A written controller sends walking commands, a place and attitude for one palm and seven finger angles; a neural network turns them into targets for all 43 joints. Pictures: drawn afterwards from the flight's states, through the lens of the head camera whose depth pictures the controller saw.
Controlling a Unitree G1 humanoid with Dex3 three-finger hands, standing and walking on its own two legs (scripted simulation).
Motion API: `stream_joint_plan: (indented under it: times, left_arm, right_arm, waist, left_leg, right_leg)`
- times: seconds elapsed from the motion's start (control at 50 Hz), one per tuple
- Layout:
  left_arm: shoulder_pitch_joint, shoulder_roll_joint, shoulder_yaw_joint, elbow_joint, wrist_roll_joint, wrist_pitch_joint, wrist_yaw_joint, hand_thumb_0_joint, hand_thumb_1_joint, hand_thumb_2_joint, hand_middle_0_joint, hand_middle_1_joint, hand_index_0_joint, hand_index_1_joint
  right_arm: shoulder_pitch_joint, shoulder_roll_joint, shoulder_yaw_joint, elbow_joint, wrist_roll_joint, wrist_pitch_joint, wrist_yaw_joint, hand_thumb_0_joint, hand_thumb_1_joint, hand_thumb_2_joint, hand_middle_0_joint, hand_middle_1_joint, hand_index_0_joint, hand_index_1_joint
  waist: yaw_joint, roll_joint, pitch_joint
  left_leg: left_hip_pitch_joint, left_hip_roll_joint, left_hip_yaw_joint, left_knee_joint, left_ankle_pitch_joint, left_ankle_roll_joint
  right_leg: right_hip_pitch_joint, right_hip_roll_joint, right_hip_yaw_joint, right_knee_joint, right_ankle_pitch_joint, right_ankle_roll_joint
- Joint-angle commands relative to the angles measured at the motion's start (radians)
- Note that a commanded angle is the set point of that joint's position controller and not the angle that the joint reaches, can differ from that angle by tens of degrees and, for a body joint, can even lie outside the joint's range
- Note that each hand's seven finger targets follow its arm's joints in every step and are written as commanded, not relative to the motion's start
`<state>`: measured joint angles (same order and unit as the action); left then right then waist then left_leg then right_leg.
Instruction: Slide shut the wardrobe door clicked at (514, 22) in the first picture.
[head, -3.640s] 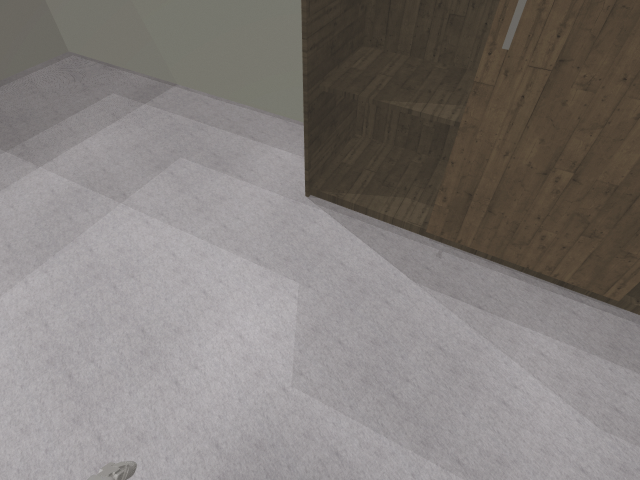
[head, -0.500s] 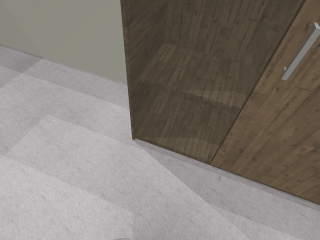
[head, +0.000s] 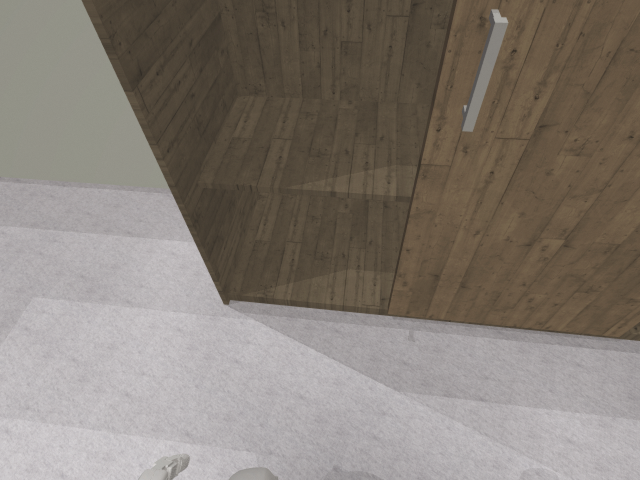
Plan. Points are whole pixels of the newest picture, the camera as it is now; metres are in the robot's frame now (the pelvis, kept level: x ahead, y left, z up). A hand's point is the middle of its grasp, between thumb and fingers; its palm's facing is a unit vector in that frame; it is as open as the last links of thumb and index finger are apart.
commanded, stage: take the last steps up to it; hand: right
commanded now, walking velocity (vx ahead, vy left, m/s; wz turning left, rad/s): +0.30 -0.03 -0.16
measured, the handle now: (480, 74) +0.67 -0.24 +0.15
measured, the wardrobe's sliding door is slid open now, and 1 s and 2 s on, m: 0.57 0.57 0.57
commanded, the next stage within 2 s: come to a stop and stand still in 0.74 s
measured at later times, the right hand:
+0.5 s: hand out of the picture +0.00 -0.11 -0.15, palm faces +0.17 +0.97 -0.17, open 7.4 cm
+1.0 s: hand (487, 411) +0.25 -0.24 -0.17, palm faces +0.14 +0.97 -0.21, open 7.4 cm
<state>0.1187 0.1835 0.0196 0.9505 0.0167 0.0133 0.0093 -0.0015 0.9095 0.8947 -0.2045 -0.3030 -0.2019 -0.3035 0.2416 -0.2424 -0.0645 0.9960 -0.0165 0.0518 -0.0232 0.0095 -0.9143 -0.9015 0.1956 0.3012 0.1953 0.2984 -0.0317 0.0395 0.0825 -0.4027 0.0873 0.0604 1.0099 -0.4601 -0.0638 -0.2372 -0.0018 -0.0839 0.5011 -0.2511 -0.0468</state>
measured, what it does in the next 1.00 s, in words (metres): walks ahead: left foot, then right foot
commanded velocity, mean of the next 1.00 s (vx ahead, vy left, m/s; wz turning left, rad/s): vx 0.15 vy -0.01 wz -0.04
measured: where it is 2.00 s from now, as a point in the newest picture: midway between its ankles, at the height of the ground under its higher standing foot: outside the picture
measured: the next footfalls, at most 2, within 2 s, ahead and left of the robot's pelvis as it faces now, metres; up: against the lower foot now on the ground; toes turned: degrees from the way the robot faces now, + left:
left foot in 0.22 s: +0.06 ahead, +0.13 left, +0.00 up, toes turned +3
right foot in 0.68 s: +0.24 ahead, -0.14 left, +0.00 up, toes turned -13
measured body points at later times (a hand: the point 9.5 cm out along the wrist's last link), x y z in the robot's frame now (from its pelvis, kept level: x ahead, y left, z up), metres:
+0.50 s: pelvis +0.08 +0.03 +0.01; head +0.10 +0.05 +0.46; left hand +0.12 +0.26 -0.16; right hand -0.01 -0.17 -0.14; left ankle +0.02 +0.13 -0.74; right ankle +0.13 -0.13 -0.67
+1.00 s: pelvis +0.21 -0.05 +0.00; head +0.22 -0.06 +0.45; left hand +0.28 +0.17 -0.14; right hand +0.24 -0.29 -0.15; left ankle +0.26 +0.07 -0.70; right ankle +0.20 -0.13 -0.74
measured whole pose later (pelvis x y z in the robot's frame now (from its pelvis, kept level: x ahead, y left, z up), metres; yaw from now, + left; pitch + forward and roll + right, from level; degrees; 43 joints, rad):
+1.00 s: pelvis +0.21 -0.05 +0.00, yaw -5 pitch -1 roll -1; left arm 0.22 0.15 0.02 1.06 0.01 -0.04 0.04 -0.02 0.95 0.89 -0.21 -0.30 -0.20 -0.30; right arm 0.21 -0.18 -0.04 1.04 -0.02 0.00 -0.04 0.00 -0.92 -0.90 0.19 0.30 0.19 0.30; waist -0.01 0.05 0.03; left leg -0.42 0.08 0.04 0.81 -0.29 -0.02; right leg -0.15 0.03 -0.16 0.39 -0.22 -0.07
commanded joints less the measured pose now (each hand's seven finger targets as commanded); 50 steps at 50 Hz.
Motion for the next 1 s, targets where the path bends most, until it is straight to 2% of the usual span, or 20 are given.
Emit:
stream_joint_plan:
  times: [0.0, 0.1, 0.16, 0.18, 0.2, 0.22, 0.24, 0.28, 0.36, 0.56, 0.6, 0.62, 0.64, 0.66, 0.68, 0.72, 0.74, 0.8, 0.9, 0.98]
  left_arm:
    - [0.088, 0.177, 0.049, -0.018, 0.004, -0.016, 0.012, 0.000, 0.900, 0.900, -0.200, -0.300, -0.200, -0.300]
    - [0.122, 0.173, 0.056, 0.013, 0.011, -0.018, 0.004, 0.000, 0.900, 0.900, -0.200, -0.300, -0.200, -0.300]
    - [0.098, 0.146, 0.052, 0.027, 0.001, -0.019, 0.002, 0.000, 0.900, 0.900, -0.200, -0.300, -0.200, -0.300]
    - [0.100, 0.101, 0.046, 0.028, -0.005, -0.024, -0.001, 0.000, 0.900, 0.900, -0.200, -0.300, -0.200, -0.300]
    - [0.086, 0.039, 0.033, -0.009, -0.011, -0.027, -0.009, 0.000, 0.900, 0.900, -0.200, -0.300, -0.200, -0.300]
    - [0.015, 0.105, 0.047, -0.038, 0.008, -0.021, -0.018, 0.000, 0.900, 0.900, -0.200, -0.300, -0.200, -0.300]
    - [-0.005, 0.108, 0.055, -0.030, 0.012, -0.015, -0.024, 0.000, 0.900, 0.900, -0.200, -0.300, -0.200, -0.300]
    - [0.058, 0.088, 0.058, 0.016, 0.014, -0.018, -0.036, 0.000, 0.900, 0.900, -0.200, -0.300, -0.200, -0.300]
    - [0.113, 0.037, 0.046, 0.057, 0.009, -0.020, -0.037, 0.000, 0.900, 0.900, -0.200, -0.300, -0.200, -0.300]
    - [-0.033, 0.005, 0.025, 0.016, 0.000, -0.038, -0.046, 0.000, 0.900, 0.900, -0.200, -0.300, -0.200, -0.300]
    - [0.045, 0.018, 0.028, 0.039, 0.001, -0.047, -0.035, 0.000, 0.900, 0.900, -0.200, -0.300, -0.200, -0.300]
    - [0.159, 0.036, 0.032, 0.076, 0.006, -0.053, -0.026, 0.000, 0.900, 0.900, -0.200, -0.300, -0.200, -0.300]
    - [0.287, 0.099, 0.045, 0.112, 0.010, -0.058, -0.015, 0.000, 0.900, 0.900, -0.200, -0.300, -0.200, -0.300]
    - [0.373, 0.211, 0.069, 0.122, 0.022, -0.064, -0.002, 0.000, 0.900, 0.900, -0.200, -0.300, -0.200, -0.300]
    - [0.413, 0.240, 0.070, 0.125, 0.005, -0.052, 0.005, 0.000, 0.900, 0.900, -0.200, -0.300, -0.200, -0.300]
    - [0.255, 0.162, 0.057, 0.094, -0.001, -0.055, 0.018, 0.000, 0.900, 0.900, -0.200, -0.300, -0.200, -0.300]
    - [0.181, 0.098, 0.038, 0.072, -0.001, -0.061, 0.017, 0.000, 0.900, 0.900, -0.200, -0.300, -0.200, -0.300]
    - [0.145, 0.047, 0.026, 0.063, 0.001, -0.080, 0.018, 0.000, 0.900, 0.900, -0.200, -0.300, -0.200, -0.300]
    - [0.126, 0.053, 0.009, 0.066, -0.001, -0.073, 0.028, 0.000, 0.900, 0.900, -0.200, -0.300, -0.200, -0.300]
    - [0.121, 0.084, 0.025, 0.084, 0.000, -0.044, 0.032, 0.000, 0.900, 0.900, -0.200, -0.300, -0.200, -0.300]
  right_arm:
    - [0.015, -0.033, 0.002, -0.053, 0.000, -0.026, 0.009, 0.000, -0.900, -0.900, 0.200, 0.300, 0.200, 0.300]
    - [0.006, -0.006, 0.015, -0.050, -0.009, -0.048, 0.023, 0.000, -0.900, -0.900, 0.200, 0.300, 0.200, 0.300]
    - [0.138, -0.009, 0.013, 0.002, -0.012, -0.070, 0.024, 0.000, -0.900, -0.900, 0.200, 0.300, 0.200, 0.300]
    - [0.200, -0.052, 0.004, 0.024, -0.019, -0.082, 0.018, 0.000, -0.900, -0.900, 0.200, 0.300, 0.200, 0.300]
    - [0.257, -0.140, -0.016, 0.031, -0.027, -0.086, 0.008, 0.000, -0.900, -0.900, 0.200, 0.300, 0.200, 0.300]
    - [0.299, -0.168, -0.022, 0.027, -0.011, -0.089, 0.001, 0.000, -0.900, -0.900, 0.200, 0.300, 0.200, 0.300]
    - [0.261, -0.143, -0.020, 0.033, -0.010, -0.094, -0.004, 0.000, -0.900, -0.900, 0.200, 0.300, 0.200, 0.300]
    - [0.171, -0.061, 0.003, 0.020, -0.011, -0.108, -0.002, 0.000, -0.900, -0.900, 0.200, 0.300, 0.200, 0.300]
    - [0.224, -0.011, 0.019, 0.051, -0.005, -0.133, -0.002, 0.000, -0.900, -0.900, 0.200, 0.300, 0.200, 0.300]
    - [0.295, -0.026, 0.011, 0.131, -0.014, -0.127, -0.016, 0.000, -0.900, -0.900, 0.200, 0.300, 0.200, 0.300]
    - [0.266, -0.032, 0.005, 0.128, -0.011, -0.119, -0.017, 0.000, -0.900, -0.900, 0.200, 0.300, 0.200, 0.300]
    - [0.246, -0.032, 0.004, 0.128, -0.008, -0.116, -0.016, 0.000, -0.900, -0.900, 0.200, 0.300, 0.200, 0.300]
    - [0.251, -0.013, 0.009, 0.121, -0.005, -0.111, -0.011, 0.000, -0.900, -0.900, 0.200, 0.300, 0.200, 0.300]
    - [0.303, 0.047, 0.011, 0.104, 0.008, -0.105, -0.005, 0.000, -0.900, -0.900, 0.200, 0.300, 0.200, 0.300]
    - [0.266, 0.058, 0.014, 0.070, 0.001, -0.105, -0.006, 0.000, -0.900, -0.900, 0.200, 0.300, 0.200, 0.300]
    - [0.183, 0.051, 0.010, 0.070, 0.000, -0.094, -0.002, 0.000, -0.900, -0.900, 0.200, 0.300, 0.200, 0.300]
    - [0.164, 0.038, 0.005, 0.081, -0.004, -0.090, 0.009, 0.000, -0.900, -0.900, 0.200, 0.300, 0.200, 0.300]
    - [0.218, 0.080, 0.006, 0.099, -0.013, -0.069, 0.015, 0.000, -0.900, -0.900, 0.200, 0.300, 0.200, 0.300]
    - [0.174, 0.082, 0.028, 0.086, -0.004, -0.041, -0.007, 0.000, -0.900, -0.900, 0.200, 0.300, 0.200, 0.300]
    - [0.092, 0.027, 0.026, 0.050, -0.003, -0.026, -0.017, 0.000, -0.900, -0.900, 0.200, 0.300, 0.200, 0.300]
  waist:
    - [0.050, -0.168, -0.131]
    - [0.057, -0.184, -0.045]
    - [-0.010, -0.119, -0.038]
    - [-0.040, 0.014, -0.034]
    - [-0.063, 0.270, 0.005]
    - [-0.092, 0.228, 0.045]
    - [-0.063, 0.207, 0.100]
    - [0.001, 0.086, 0.122]
    - [0.018, 0.085, 0.051]
    - [-0.016, 0.148, 0.049]
    - [0.025, 0.123, 0.016]
    - [0.079, 0.087, -0.036]
    - [0.124, -0.005, -0.112]
    - [0.125, -0.260, -0.211]
    - [0.127, -0.276, -0.211]
    - [0.091, -0.213, -0.121]
    - [0.057, -0.115, -0.043]
    - [0.006, -0.136, -0.049]
    - [-0.013, -0.095, -0.064]
    - [0.009, -0.158, -0.031]
  left_leg:
    - [-0.039, -0.005, -0.009, -0.086, 0.003, 0.001]
    - [0.049, -0.034, 0.027, -0.301, -0.001, 0.028]
    - [0.297, -0.052, 0.044, -0.560, 0.145, 0.036]
    - [0.417, 0.038, -0.075, -0.673, 0.060, 0.057]
    - [0.466, 0.274, -0.415, -0.843, -0.150, 0.149]
    - [0.338, 0.373, -0.573, -0.940, -0.322, 0.217]
    - [0.278, 0.359, -0.569, -0.964, -0.345, 0.222]
    - [0.225, 0.269, -0.337, -0.911, -0.116, 0.179]
    - [0.320, 0.184, -0.101, -0.846, 0.385, 0.150]
    - [0.375, 0.199, -0.021, -0.755, 0.674, 0.176]
    - [0.333, 0.180, 0.006, -0.654, 0.732, 0.164]
    - [0.294, 0.149, 0.036, -0.520, 0.745, 0.145]
    - [0.199, 0.102, 0.052, -0.327, 0.599, 0.129]
    - [-0.026, -0.031, 0.117, -0.059, 0.106, 0.084]
    - [-0.105, -0.078, 0.036, 0.133, -0.168, 0.095]
    - [-0.178, 0.004, -0.045, 0.263, -0.038, 0.101]
    - [-0.140, 0.037, -0.051, 0.234, 0.036, 0.097]
    - [-0.053, 0.034, -0.032, 0.116, 0.125, 0.071]
    - [0.044, 0.011, -0.039, -0.144, 0.183, 0.036]
    - [0.097, -0.010, -0.021, -0.301, 0.163, 0.040]
  right_leg:
    - [0.175, -0.246, 0.224, -0.202, 0.331, -0.141]
    - [0.067, -0.232, 0.293, -0.256, -0.097, -0.140]
    - [-0.089, -0.160, 0.239, -0.149, -0.255, -0.081]
    - [-0.217, -0.080, 0.164, 0.019, -0.289, -0.035]
    - [-0.411, 0.034, 0.028, 0.270, -0.320, 0.018]
    - [-0.448, -0.005, 0.093, 0.428, -0.309, 0.016]
    - [-0.462, -0.033, 0.118, 0.520, -0.230, 0.015]
    - [-0.424, -0.073, 0.112, 0.564, -0.066, 0.027]
    - [-0.399, -0.075, 0.055, 0.531, 0.057, 0.060]
    - [-0.272, -0.056, -0.032, 0.201, 0.020, 0.023]
    - [-0.107, -0.022, -0.050, 0.107, 0.027, 0.002]
    - [0.051, -0.001, -0.062, 0.019, 0.085, -0.005]
    - [0.246, -0.050, -0.010, -0.013, 0.139, -0.023]
    - [0.425, -0.313, 0.325, -0.071, 0.259, -0.109]
    - [0.380, -0.409, 0.465, -0.191, 0.248, -0.169]
    - [0.204, -0.384, 0.386, -0.262, 0.039, -0.165]
    - [0.070, -0.340, 0.309, -0.290, 0.014, -0.152]
    - [-0.008, -0.258, 0.144, -0.310, 0.176, -0.124]
    - [0.016, -0.252, 0.054, -0.240, 0.625, -0.113]
    - [0.043, -0.273, 0.076, -0.180, 0.689, -0.103]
